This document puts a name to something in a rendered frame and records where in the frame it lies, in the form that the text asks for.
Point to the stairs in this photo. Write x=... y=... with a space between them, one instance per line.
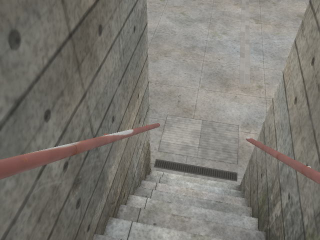
x=170 y=206

